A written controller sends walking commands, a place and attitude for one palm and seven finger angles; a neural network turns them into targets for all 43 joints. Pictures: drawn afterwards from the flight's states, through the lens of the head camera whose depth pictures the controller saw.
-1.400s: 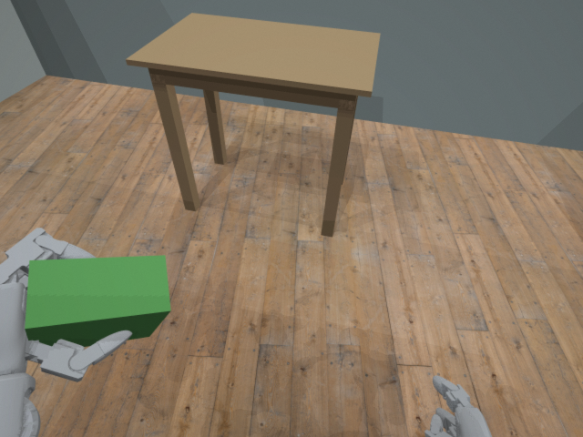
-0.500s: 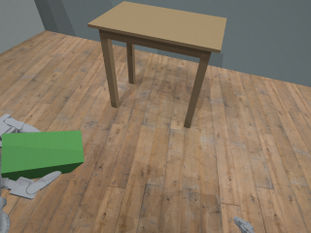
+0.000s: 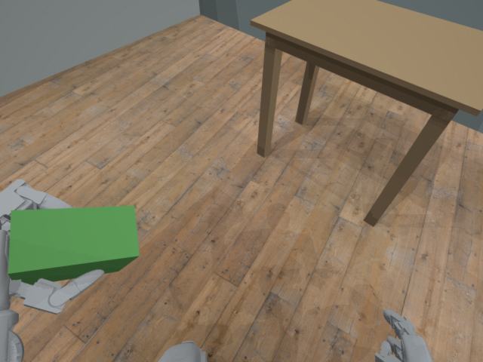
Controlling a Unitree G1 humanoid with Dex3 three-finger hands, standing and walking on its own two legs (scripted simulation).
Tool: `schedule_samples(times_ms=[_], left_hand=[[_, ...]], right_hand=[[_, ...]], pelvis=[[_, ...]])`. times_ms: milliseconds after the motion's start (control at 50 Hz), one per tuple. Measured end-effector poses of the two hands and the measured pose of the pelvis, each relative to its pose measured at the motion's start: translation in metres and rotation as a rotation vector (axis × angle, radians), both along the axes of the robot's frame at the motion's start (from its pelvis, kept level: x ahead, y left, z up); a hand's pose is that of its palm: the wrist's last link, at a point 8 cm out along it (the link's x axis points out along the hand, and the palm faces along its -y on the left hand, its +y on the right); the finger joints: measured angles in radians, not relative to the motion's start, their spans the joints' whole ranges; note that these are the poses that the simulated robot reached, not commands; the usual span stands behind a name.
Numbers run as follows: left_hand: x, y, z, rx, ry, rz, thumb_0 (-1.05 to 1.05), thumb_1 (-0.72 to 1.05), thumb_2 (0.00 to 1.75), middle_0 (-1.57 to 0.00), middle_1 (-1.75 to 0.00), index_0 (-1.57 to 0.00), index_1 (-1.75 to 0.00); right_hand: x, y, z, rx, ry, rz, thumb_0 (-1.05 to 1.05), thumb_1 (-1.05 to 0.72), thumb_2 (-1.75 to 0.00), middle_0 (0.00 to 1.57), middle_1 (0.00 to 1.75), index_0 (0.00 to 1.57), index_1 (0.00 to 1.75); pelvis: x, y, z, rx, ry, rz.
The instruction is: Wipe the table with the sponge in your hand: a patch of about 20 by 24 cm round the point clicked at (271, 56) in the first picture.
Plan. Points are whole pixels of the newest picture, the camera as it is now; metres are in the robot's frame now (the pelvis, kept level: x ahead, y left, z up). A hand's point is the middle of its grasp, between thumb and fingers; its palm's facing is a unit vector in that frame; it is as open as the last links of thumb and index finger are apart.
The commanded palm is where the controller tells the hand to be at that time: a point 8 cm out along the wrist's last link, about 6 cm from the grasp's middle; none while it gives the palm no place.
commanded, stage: walk to a spot facing it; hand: left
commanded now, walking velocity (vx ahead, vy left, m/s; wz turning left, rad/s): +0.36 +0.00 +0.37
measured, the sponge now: (92, 244) +0.22 +0.21 +0.14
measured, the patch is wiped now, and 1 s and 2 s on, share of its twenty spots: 0.00 0.00 0.00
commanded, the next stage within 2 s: none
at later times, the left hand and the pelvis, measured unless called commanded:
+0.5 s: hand (96, 195) +0.28 +0.22 +0.16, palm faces +0.60 -0.69 -0.40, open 10.2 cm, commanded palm +0.22 +0.25 +0.18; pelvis +0.12 -0.05 -0.01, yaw +12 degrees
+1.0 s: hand (101, 130) +0.38 +0.24 +0.19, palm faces +0.63 -0.64 -0.44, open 10.2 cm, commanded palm +0.31 +0.27 +0.18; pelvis +0.26 -0.04 +0.00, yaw +19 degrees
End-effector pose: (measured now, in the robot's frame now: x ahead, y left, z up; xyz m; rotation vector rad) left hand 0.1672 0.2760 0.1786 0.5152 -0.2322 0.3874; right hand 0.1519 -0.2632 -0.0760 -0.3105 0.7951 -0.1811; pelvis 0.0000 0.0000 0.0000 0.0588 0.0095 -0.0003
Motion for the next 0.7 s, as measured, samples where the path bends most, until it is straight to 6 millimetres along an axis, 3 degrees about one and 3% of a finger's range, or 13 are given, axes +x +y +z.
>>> schedule_samples(times_ms=[80, 140, 220, 300, 380, 460, 600, 700], left_hand=[[0.016, 0.01, -0.003, 0.013, -0.089, 0.002, 0.0, -0.5, 0.99, -0.72, -1.34, -0.73, -1.34], [0.034, 0.013, 0.0, 0.049, -0.13, -0.016, 0.0, -0.5, 0.99, -0.72, -1.34, -0.73, -1.34], [0.041, 0.006, 0.015, 0.066, -0.142, -0.011, 0.0, -0.5, 0.99, -0.72, -1.34, -0.73, -1.34], [0.038, -0.009, 0.025, 0.073, -0.128, 0.023, 0.0, -0.5, 0.99, -0.72, -1.34, -0.73, -1.34], [0.043, -0.023, 0.019, 0.101, -0.102, 0.114, 0.0, -0.5, 0.99, -0.72, -1.34, -0.73, -1.34], [0.057, -0.029, 0.003, 0.026, -0.078, 0.199, 0.0, -0.5, 0.99, -0.72, -1.34, -0.73, -1.34], [0.088, -0.03, 0.006, 0.013, -0.008, 0.201, 0.0, -0.5, 0.99, -0.72, -1.34, -0.73, -1.34], [0.107, -0.015, 0.015, 0.047, -0.064, 0.205, 0.0, -0.5, 0.99, -0.72, -1.34, -0.73, -1.34]], right_hand=[[0.049, 0.015, -0.001, -0.003, -0.114, 0.025, 0.01, -0.9, -0.9, 0.2, 0.3, 0.2, 0.3], [0.073, 0.038, -0.003, 0.077, -0.147, 0.045, 0.01, -0.91, -0.9, 0.19, 0.3, 0.2, 0.3], [0.088, 0.067, -0.003, 0.18, -0.136, 0.096, 0.01, -0.9, -0.9, 0.2, 0.3, 0.2, 0.3], [0.096, 0.078, -0.011, 0.239, -0.088, 0.152, 0.01, -0.9, -0.9, 0.2, 0.3, 0.21, 0.3], [0.112, 0.066, -0.034, 0.25, -0.022, 0.208, 0.01, -0.9, -0.9, 0.2, 0.3, 0.21, 0.3], [0.137, 0.037, -0.051, 0.181, 0.071, 0.265, 0.01, -0.9, -0.9, 0.2, 0.3, 0.21, 0.3], [0.192, -0.006, -0.017, 0.058, 0.06, 0.229, 0.02, -0.9, -0.9, 0.2, 0.3, 0.21, 0.3], [0.237, -0.006, 0.005, -0.007, -0.008, 0.233, 0.01, -0.9, -0.9, 0.2, 0.3, 0.2, 0.3]], pelvis=[[0.018, 0.011, -0.021, -0.018, -0.017, 0.007], [0.025, 0.005, -0.023, -0.023, -0.041, 0.041], [0.043, -0.006, -0.015, -0.046, -0.031, 0.07], [0.066, -0.021, -0.007, -0.067, -0.026, 0.099], [0.094, -0.043, -0.016, -0.061, -0.031, 0.147], [0.112, -0.053, -0.018, -0.04, -0.049, 0.197], [0.149, -0.056, 0.002, -0.014, -0.027, 0.247], [0.178, -0.045, -0.001, -0.018, -0.013, 0.263]])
